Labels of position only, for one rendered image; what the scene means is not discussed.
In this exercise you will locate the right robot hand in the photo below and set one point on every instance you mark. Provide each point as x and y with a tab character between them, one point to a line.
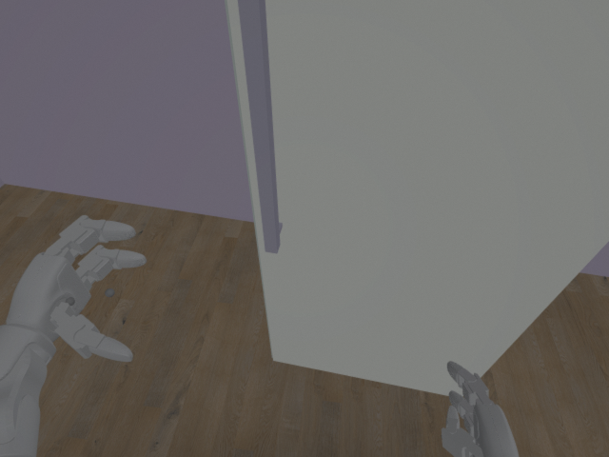
489	434

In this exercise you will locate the fridge door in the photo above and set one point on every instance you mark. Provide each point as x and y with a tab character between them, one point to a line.
442	171

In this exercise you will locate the handle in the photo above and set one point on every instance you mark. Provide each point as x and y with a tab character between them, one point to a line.
254	36

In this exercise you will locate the left robot hand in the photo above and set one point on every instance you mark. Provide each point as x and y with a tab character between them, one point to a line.
39	300

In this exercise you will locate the left robot forearm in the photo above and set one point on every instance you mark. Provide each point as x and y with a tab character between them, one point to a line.
24	355

